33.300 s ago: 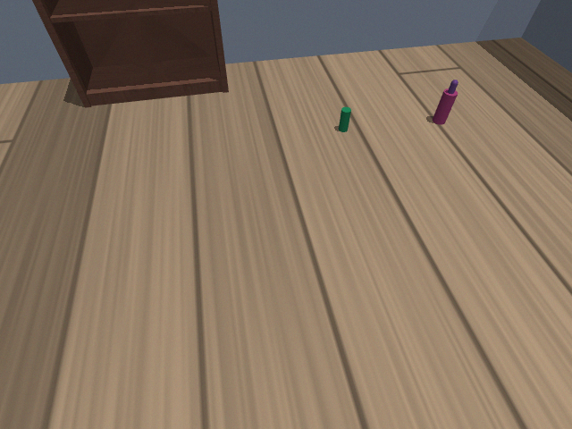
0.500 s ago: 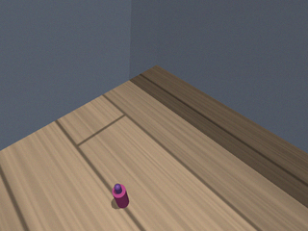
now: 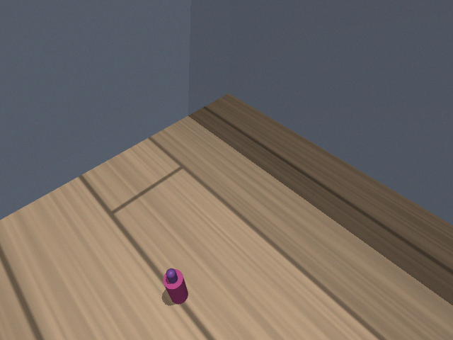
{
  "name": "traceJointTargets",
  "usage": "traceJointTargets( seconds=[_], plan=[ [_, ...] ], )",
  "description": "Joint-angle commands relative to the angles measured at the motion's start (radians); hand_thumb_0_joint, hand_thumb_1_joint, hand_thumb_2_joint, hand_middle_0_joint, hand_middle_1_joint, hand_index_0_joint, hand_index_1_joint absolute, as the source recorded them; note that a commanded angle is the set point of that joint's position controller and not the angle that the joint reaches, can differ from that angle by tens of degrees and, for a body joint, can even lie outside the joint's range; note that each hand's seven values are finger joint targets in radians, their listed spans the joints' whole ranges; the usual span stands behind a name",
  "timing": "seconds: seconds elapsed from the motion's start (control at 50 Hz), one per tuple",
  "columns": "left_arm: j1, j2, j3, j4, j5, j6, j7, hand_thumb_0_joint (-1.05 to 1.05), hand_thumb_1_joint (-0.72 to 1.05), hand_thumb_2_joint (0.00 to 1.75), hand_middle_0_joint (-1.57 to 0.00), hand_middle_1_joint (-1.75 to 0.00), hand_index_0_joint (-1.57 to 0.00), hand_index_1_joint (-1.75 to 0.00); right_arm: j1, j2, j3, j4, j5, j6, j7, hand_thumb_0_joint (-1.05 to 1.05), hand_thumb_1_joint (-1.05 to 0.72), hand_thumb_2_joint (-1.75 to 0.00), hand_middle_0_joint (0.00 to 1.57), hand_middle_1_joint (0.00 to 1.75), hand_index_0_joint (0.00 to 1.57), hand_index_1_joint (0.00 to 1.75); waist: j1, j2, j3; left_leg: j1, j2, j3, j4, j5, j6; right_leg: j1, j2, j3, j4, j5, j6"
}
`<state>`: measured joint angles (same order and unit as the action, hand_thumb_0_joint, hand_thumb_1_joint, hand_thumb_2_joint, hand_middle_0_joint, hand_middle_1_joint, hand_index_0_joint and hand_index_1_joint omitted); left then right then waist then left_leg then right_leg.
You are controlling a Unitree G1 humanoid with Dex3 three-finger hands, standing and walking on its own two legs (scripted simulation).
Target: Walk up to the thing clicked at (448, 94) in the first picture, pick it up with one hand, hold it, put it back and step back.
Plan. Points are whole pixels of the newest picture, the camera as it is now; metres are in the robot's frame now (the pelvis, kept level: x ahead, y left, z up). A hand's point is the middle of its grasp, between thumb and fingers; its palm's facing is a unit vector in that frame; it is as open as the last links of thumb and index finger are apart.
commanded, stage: stand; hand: left
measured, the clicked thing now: (175, 284) +0.42 +0.21 -0.65
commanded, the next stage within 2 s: step back in 1.16 s
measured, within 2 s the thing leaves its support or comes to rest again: neither
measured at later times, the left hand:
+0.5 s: hand out of the picture +0.08 +0.25 -0.16, palm faces -0.02 -0.94 -0.34, open 7.4 cm
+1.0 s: hand out of the picture +0.10 +0.25 -0.15, palm faces -0.02 -0.94 -0.34, open 7.4 cm
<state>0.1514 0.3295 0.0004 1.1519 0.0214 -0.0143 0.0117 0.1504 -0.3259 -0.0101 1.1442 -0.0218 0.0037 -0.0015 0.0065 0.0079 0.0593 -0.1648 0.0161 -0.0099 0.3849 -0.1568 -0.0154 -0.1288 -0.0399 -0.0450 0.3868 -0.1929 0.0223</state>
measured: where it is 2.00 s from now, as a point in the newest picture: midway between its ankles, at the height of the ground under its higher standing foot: outside the picture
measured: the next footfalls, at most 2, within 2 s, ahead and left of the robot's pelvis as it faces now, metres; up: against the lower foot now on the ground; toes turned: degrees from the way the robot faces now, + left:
left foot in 1.44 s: +0.01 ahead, +0.13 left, +0.00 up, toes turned -1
right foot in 1.88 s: -0.06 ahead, -0.08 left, +0.00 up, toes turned +0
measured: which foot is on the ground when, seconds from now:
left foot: down 0.00-1.00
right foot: down 0.00-1.00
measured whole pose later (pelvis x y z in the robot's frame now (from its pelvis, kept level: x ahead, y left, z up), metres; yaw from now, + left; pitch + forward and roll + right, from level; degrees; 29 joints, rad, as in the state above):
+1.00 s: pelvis +0.03 +0.00 +0.00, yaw +0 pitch -2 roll +0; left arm 0.11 0.33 0.01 1.16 0.01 -0.02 0.01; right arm 0.10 -0.34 0.00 1.16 -0.01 -0.01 0.00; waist 0.00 0.01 0.05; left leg -0.11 0.02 0.00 0.31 -0.16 -0.02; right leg -0.09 -0.04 -0.04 0.32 -0.20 0.02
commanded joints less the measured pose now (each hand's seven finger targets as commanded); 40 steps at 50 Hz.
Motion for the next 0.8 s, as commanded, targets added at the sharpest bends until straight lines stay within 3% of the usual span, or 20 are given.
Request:
traceJointTargets(
  seconds=[0.0,0.06,0.14,0.42,0.46,0.52,0.6,0.72,0.78],
  plan=[
    [-0.036,0.204,0.039,-0.047,-0.001,-0.016,0.010,0.00,0.90,0.90,-0.20,-0.30,-0.20,-0.30,-0.045,-0.197,-0.032,-0.053,0.002,-0.022,-0.013,0.00,-0.90,-0.90,0.20,0.30,0.20,0.30,0.005,0.026,-0.036,-0.023,0.092,-0.103,-0.106,-0.067,0.032,0.000,-0.085,0.100,-0.096,-0.028,-0.035],
    [-0.054,0.211,0.041,-0.044,-0.003,-0.019,0.011,0.00,0.90,0.90,-0.20,-0.30,-0.20,-0.30,-0.042,-0.194,-0.030,-0.049,0.005,-0.026,-0.014,0.00,-0.90,-0.90,0.20,0.30,0.20,0.30,-0.001,0.004,-0.056,0.000,0.095,-0.097,-0.100,0.011,0.034,0.022,-0.095,0.104,-0.095,0.039,-0.034],
    [-0.061,0.204,0.038,-0.040,-0.004,-0.019,0.009,0.00,0.90,0.90,-0.20,-0.30,-0.20,-0.30,-0.044,-0.199,-0.028,-0.042,0.004,-0.027,-0.014,0.00,-0.90,-0.90,0.20,0.30,0.20,0.30,0.000,-0.004,-0.049,0.017,0.097,-0.092,-0.101,0.037,0.032,0.009,-0.094,0.100,-0.106,0.045,-0.031],
    [-0.072,0.209,0.042,-0.034,-0.005,-0.017,0.007,0.00,0.90,0.90,-0.20,-0.30,-0.20,-0.30,-0.064,-0.202,-0.030,-0.034,0.004,-0.027,-0.013,0.00,-0.90,-0.90,0.20,0.30,0.20,0.30,-0.003,0.001,-0.050,0.019,0.100,-0.089,-0.123,0.019,0.028,0.018,-0.095,0.094,-0.117,0.039,-0.031],
    [-0.070,0.204,0.042,-0.034,-0.005,-0.017,0.006,0.00,0.90,0.90,-0.20,-0.30,-0.20,-0.30,-0.068,-0.207,-0.030,-0.035,0.005,-0.029,-0.013,0.00,-0.90,-0.90,0.20,0.30,0.20,0.30,-0.002,0.002,-0.058,0.028,0.100,-0.087,-0.121,0.042,0.026,0.023,-0.096,0.093,-0.115,0.062,-0.031],
    [-0.071,0.207,0.042,-0.039,-0.008,-0.019,0.007,0.00,0.90,0.90,-0.20,-0.30,-0.20,-0.30,-0.070,-0.211,-0.030,-0.036,0.007,-0.036,-0.014,0.00,-0.90,-0.90,0.20,0.30,0.20,0.30,-0.001,-0.005,-0.092,0.064,0.108,-0.085,-0.107,0.155,0.027,0.042,-0.100,0.094,-0.106,0.140,-0.030],
    [-0.074,0.204,0.042,-0.041,-0.007,-0.018,0.007,0.00,0.90,0.90,-0.20,-0.30,-0.20,-0.30,-0.080,-0.215,-0.030,-0.035,0.008,-0.034,-0.015,0.00,-0.90,-0.90,0.20,0.30,0.20,0.30,-0.002,-0.001,-0.099,0.071,0.112,-0.082,-0.100,0.171,0.029,0.050,-0.102,0.092,-0.107,0.164,-0.028],
    [-0.076,0.206,0.043,-0.036,-0.008,-0.016,0.007,0.00,0.90,0.90,-0.20,-0.30,-0.20,-0.30,-0.071,-0.213,-0.028,-0.034,0.007,-0.031,-0.015,0.00,-0.90,-0.90,0.20,0.30,0.20,0.30,-0.007,-0.004,-0.078,0.056,0.108,-0.082,-0.120,0.123,0.024,0.039,-0.097,0.087,-0.116,0.107,-0.027],
    [-0.075,0.210,0.044,-0.039,-0.008,-0.018,0.007,0.00,0.90,0.90,-0.20,-0.30,-0.20,-0.30,-0.078,-0.213,-0.027,-0.037,0.008,-0.031,-0.014,0.00,-0.90,-0.90,0.20,0.30,0.20,0.30,-0.005,-0.011,-0.076,0.058,0.110,-0.081,-0.110,0.147,0.027,0.045,-0.102,0.091,-0.119,0.144,-0.026]
  ],
)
